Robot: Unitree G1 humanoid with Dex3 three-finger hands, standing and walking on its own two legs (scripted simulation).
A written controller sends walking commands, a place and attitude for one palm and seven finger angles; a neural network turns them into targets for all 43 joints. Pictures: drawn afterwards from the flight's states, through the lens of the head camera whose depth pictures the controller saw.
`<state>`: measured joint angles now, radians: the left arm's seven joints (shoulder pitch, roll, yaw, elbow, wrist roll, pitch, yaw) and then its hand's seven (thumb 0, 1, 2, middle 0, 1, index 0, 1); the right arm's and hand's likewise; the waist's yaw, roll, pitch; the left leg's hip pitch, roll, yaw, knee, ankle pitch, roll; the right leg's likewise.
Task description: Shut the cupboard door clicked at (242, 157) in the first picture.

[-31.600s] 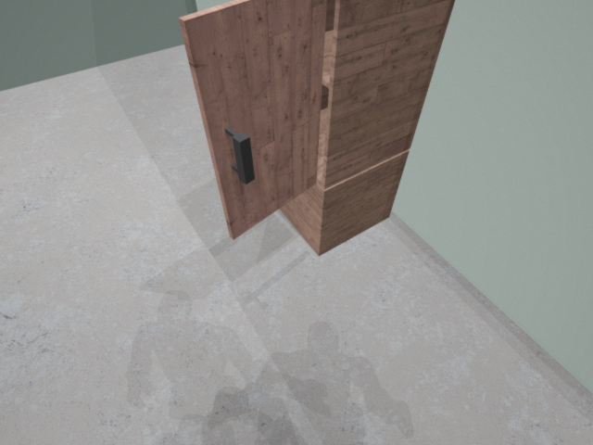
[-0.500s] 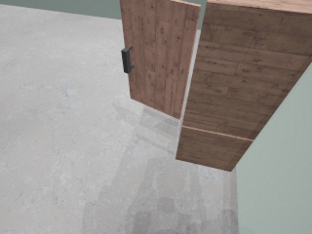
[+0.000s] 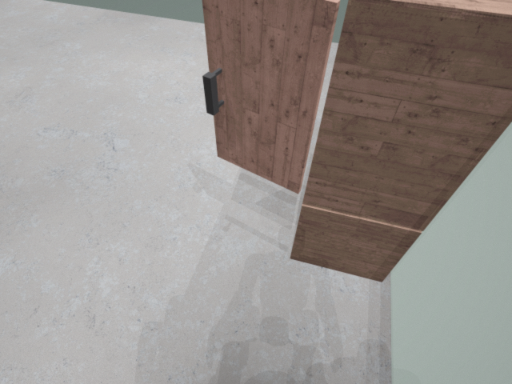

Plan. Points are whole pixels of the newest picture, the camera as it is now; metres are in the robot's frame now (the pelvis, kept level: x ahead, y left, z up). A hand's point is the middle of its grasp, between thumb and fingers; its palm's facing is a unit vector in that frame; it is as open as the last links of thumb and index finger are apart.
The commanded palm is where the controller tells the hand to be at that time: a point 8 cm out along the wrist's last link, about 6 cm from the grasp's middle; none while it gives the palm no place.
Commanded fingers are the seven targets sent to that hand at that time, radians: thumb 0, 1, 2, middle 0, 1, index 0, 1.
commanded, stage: walk to a spot facing it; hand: left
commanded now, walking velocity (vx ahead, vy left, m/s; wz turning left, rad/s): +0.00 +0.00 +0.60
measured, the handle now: (215, 91) +0.87 +0.16 -0.03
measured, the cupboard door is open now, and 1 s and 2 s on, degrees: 74 74 74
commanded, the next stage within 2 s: none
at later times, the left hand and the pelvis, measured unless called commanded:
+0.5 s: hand out of the picture +0.04 +0.21 -0.15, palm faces +0.30 -0.91 -0.30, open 7.4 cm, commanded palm none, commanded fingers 0.00 0.90 0.90 -0.20 -0.30 -0.20 -0.30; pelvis -0.02 -0.03 +0.00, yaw +17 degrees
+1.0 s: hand out of the picture -0.11 +0.17 -0.18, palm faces +0.62 -0.74 -0.26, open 7.4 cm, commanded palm none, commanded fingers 0.00 0.90 0.90 -0.20 -0.30 -0.20 -0.30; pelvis -0.01 -0.03 +0.00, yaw +38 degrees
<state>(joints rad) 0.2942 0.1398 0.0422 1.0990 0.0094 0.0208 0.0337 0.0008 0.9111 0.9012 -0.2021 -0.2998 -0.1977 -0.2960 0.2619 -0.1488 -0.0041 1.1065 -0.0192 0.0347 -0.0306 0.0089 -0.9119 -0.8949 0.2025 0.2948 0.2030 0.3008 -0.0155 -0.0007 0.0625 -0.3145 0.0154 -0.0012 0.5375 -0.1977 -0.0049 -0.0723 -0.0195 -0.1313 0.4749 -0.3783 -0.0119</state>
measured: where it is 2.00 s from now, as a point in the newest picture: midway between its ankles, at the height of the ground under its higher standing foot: outside the picture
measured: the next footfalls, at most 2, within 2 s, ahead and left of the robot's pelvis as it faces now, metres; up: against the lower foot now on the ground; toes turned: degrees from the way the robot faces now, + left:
right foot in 0.50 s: +0.04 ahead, -0.15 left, +0.00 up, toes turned +18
left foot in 0.84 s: -0.06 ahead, +0.08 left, +0.00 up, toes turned +38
